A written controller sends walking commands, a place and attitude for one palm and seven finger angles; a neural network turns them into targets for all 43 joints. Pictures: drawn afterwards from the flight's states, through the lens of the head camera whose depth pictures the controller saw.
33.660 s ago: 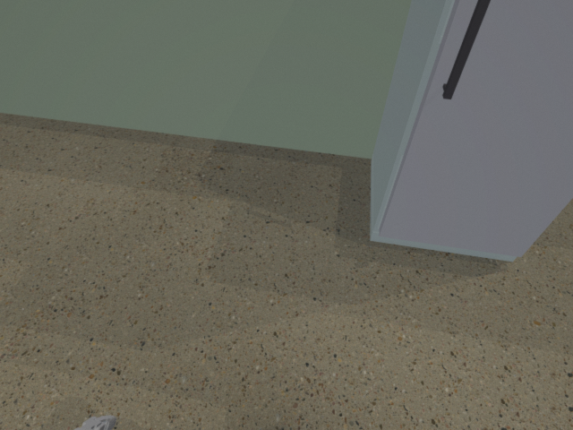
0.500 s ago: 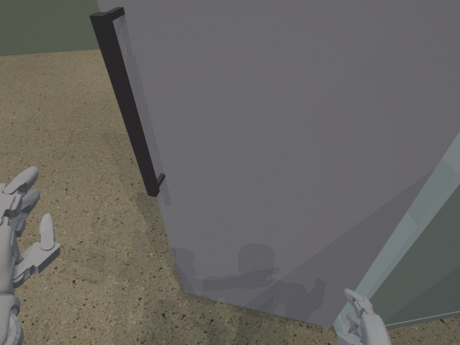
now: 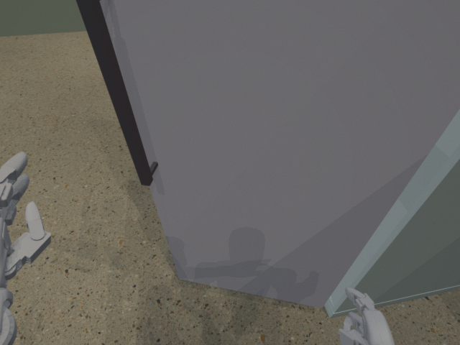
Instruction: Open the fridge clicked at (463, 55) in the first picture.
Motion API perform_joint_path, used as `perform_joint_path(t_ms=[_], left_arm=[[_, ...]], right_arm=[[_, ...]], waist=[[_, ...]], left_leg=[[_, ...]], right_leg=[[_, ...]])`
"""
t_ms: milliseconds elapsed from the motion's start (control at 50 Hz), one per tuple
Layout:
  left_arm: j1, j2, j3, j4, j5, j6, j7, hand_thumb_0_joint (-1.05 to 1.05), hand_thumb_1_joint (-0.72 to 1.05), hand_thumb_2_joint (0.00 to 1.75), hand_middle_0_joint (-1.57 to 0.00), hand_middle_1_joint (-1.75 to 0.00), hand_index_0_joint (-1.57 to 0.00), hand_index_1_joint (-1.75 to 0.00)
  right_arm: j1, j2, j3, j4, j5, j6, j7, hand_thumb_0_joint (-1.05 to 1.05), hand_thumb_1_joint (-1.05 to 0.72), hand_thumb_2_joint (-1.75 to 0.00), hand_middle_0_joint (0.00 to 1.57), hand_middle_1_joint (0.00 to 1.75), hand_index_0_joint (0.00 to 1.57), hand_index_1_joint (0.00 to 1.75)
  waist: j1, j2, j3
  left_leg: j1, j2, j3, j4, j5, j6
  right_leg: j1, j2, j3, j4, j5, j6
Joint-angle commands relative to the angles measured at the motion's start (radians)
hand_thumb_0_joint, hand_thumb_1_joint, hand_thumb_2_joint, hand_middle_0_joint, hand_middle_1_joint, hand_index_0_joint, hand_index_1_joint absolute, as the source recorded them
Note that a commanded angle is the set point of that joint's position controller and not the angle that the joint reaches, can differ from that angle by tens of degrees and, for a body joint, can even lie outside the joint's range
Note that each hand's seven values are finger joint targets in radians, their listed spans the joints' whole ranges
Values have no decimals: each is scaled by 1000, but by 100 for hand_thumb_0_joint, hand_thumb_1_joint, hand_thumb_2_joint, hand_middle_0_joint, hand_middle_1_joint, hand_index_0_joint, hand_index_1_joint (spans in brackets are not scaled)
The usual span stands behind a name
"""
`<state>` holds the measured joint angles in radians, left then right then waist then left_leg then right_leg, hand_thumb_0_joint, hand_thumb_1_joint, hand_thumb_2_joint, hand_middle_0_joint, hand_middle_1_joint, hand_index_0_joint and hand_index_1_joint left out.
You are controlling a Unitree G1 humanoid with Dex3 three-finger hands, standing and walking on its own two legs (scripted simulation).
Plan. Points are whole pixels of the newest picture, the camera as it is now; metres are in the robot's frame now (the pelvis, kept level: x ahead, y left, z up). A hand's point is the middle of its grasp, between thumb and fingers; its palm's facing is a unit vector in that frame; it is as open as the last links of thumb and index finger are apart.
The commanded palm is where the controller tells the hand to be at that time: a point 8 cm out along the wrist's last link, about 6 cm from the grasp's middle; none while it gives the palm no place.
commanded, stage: step back with the hand held close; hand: left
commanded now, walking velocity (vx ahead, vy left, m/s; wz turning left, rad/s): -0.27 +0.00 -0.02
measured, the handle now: (130, 106) +0.47 +0.24 +0.19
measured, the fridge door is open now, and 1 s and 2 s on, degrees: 68 68 68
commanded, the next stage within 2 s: stop stepping back and stand still in 0.86 s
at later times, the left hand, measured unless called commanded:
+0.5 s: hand out of the picture +0.10 +0.31 +0.15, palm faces +0.49 -0.75 -0.45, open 7.4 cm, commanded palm +0.04 +0.34 +0.17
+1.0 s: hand out of the picture -0.03 +0.32 +0.16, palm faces +0.49 -0.76 -0.41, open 7.4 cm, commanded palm -0.06 +0.35 +0.17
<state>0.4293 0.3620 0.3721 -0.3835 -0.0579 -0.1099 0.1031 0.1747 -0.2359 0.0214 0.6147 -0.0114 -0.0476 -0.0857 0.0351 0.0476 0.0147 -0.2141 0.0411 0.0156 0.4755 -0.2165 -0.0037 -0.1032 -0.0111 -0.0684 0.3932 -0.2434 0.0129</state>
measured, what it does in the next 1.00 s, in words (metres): walks backwards: right foot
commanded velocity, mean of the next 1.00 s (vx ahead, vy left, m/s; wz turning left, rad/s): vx -0.28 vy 0.00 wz -0.06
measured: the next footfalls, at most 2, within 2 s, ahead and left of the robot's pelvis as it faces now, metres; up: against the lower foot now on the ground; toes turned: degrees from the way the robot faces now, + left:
right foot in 0.88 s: -0.16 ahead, -0.09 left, +0.00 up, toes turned +5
left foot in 1.10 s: -0.14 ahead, +0.16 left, +0.00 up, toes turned +5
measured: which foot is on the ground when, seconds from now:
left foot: down 0.00-0.90, up 0.92-1.00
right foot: down 0.00-0.70, up 0.72-0.86, down 0.88-1.00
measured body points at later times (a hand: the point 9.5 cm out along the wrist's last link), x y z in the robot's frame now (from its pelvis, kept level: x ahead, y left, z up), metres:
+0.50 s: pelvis -0.09 +0.03 -0.02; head -0.08 +0.05 +0.43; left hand +0.06 +0.35 +0.18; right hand +0.10 -0.19 -0.09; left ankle +0.02 +0.12 -0.74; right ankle -0.04 -0.13 -0.74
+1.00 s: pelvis -0.19 +0.05 -0.01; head -0.20 +0.08 +0.44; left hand -0.07 +0.36 +0.19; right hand +0.00 -0.17 -0.08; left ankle -0.10 +0.13 -0.69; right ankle -0.20 -0.10 -0.74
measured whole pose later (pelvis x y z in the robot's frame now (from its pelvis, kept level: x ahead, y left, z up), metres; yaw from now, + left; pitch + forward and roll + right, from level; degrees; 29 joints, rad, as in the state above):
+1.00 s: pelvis -0.19 +0.05 -0.01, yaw +2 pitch -1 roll -2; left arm 0.57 0.42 0.41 -0.54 -0.04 -0.26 0.13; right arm 0.20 -0.18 0.00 0.68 0.00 -0.09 -0.06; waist 0.09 -0.04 -0.02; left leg -0.59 -0.01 0.04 0.93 -0.37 -0.03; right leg -0.20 0.02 0.05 0.51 -0.30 0.02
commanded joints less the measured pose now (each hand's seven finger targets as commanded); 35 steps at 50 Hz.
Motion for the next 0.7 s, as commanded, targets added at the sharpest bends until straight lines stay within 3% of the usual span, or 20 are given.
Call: perform_joint_path(t_ms=[0, 60, 160, 240, 300, 360, 420, 440, 500, 540, 560, 600, 620, 640, 660, 680], left_arm=[[45, 210, 130, -260, -6, -71, 24, 0, 90, 90, -20, -30, -20, -30], [86, 241, 164, -310, -15, -81, 32, 0, 90, 90, -20, -30, -20, -30], [90, 253, 182, -322, -18, -99, 42, 0, 90, 90, -20, -30, -20, -30], [70, 237, 183, -314, -5, -118, 44, 0, 90, 90, -20, -30, -20, -30], [34, 208, 174, -281, 15, -135, 43, 0, 90, 90, -20, -30, -20, -30], [39, 211, 182, -279, 27, -155, 41, 0, 90, 90, -20, -30, -20, -30], [30, 234, 192, -326, 27, -174, 38, 0, 90, 90, -20, -30, -20, -30], [20, 212, 165, -333, 22, -177, 37, 0, 90, 90, -20, -30, -20, -30], [-25, 221, 148, -347, 19, -186, 49, 0, 90, 90, -20, -30, -20, -30], [-61, 223, 131, -352, 19, -189, 62, 0, 90, 90, -20, -30, -20, -30], [-77, 229, 132, -341, 21, -189, 69, 0, 90, 90, -20, -30, -20, -30], [-99, 232, 136, -311, 19, -190, 75, 0, 90, 90, -20, -30, -20, -30], [-101, 245, 152, -309, 19, -190, 76, 0, 90, 90, -20, -30, -20, -30], [-89, 231, 152, -300, 22, -193, 74, 0, 90, 90, -20, -30, -20, -30], [-91, 221, 162, -297, 32, -197, 69, 0, 90, 90, -20, -30, -20, -30], [-87, 227, 187, -291, 41, -201, 64, 0, 90, 90, -20, -30, -20, -30]], right_arm=[[-105, -101, -51, -201, 8, -4, -7, 0, -90, -90, 20, 30, 20, 30], [-105, -101, -52, -227, 12, 13, -12, 0, -90, -90, 20, 30, 20, 30], [-92, -109, -57, -237, 16, 11, -22, 0, -90, -90, 20, 30, 20, 30], [-90, -127, -59, -241, 16, -16, -27, 0, -90, -90, 20, 30, 20, 30], [-88, -138, -62, -238, 18, -38, -26, 0, -90, -90, 20, 30, 20, 30], [-73, -136, -67, -230, 19, -64, -20, 0, -90, -90, 20, 30, 20, 30], [-62, -130, -70, -217, 12, -85, -12, 0, -90, -90, 20, 30, 20, 30], [-61, -114, -66, -213, 12, -90, -13, 0, -90, -90, 20, 30, 20, 30], [-44, -107, -69, -180, 6, -101, -13, 0, -90, -90, 20, 30, 20, 30], [-35, -98, -61, -153, 1, -107, -17, 0, -90, -90, 20, 30, 20, 30], [-34, -98, -58, -145, -2, -107, -19, 0, -90, -90, 20, 30, 20, 30], [-36, -104, -57, -142, 2, -109, -24, 0, -90, -90, 20, 30, 20, 30], [-48, -113, -60, -146, 1, -114, -31, 0, -90, -90, 20, 30, 20, 30], [-57, -118, -59, -156, 3, -118, -33, 0, -90, -90, 20, 30, 20, 30], [-73, -133, -62, -169, 5, -123, -34, 0, -90, -90, 20, 30, 20, 30], [-82, -138, -71, -175, 2, -125, -34, 0, -90, -90, 20, 30, 20, 30]], waist=[[-8, -11, -161], [-6, -6, -201], [-10, 27, -178], [-8, 107, -132], [-8, 161, -68], [-10, 131, -64], [-17, 56, -82], [-20, 10, -90], [-30, -79, -77], [-43, -82, -82], [-44, -83, -77], [-45, -52, -50], [-42, 2, -44], [-37, 79, -34], [-29, 208, -37], [-14, 295, -63]], left_leg=[[83, 3, 1, -13, 361, 45], [68, 17, -18, -28, 399, 45], [-19, 42, -51, -79, 267, 55], [-236, 84, -121, -192, -58, 85], [-479, 128, -182, -281, -436, 119], [-516, 123, -204, -254, -499, 123], [-382, 68, -166, -164, -422, 89], [-320, 46, -135, -114, -384, 74], [-111, -14, -72, 73, -284, 30], [25, -28, -51, 159, -184, 18], [30, -24, -54, 157, -169, 21], [-15, -1, -95, 80, -233, 28], [-61, 28, -142, -8, -294, 38], [-173, 78, -211, -134, -420, 56], [-387, 157, -312, -308, -605, 93], [-571, 236, -388, -411, -703, 134]], right_leg=[[-45, -72, 51, -18, 406, 1], [-29, -52, 46, 17, 394, 5], [-28, -23, 51, 45, 281, 10], [75, 17, 47, 141, 149, 12], [165, 38, 50, 239, 58, 14], [147, 44, 73, 233, 15, 6], [5, 20, 116, 113, -58, -19], [-64, -2, 138, 65, -110, -28], [-335, -86, 228, -100, -341, -76], [-458, -128, 239, -126, -299, -89], [-467, -125, 225, -115, -266, -79], [-459, -83, 176, -80, -304, -51], [-422, -42, 146, -38, -306, -36], [-325, 10, 110, 56, -288, -16], [-124, 83, 66, 265, -209, 3], [63, 128, 39, 490, -128, 9]])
